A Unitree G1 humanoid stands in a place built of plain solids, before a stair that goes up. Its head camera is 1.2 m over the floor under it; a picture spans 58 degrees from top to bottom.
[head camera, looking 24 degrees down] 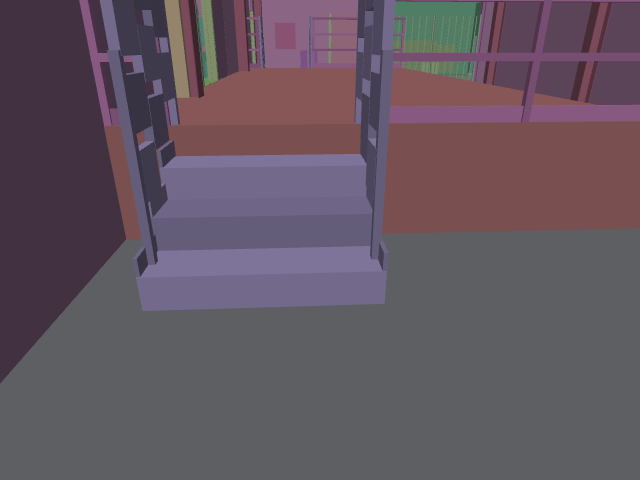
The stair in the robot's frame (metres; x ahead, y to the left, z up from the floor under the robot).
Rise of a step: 0.19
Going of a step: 0.30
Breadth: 1.22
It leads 3 degrees to the left of straight ahead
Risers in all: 4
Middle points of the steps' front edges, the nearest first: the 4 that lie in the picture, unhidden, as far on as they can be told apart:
1.86 0.28 0.19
2.16 0.29 0.38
2.46 0.31 0.57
2.76 0.33 0.76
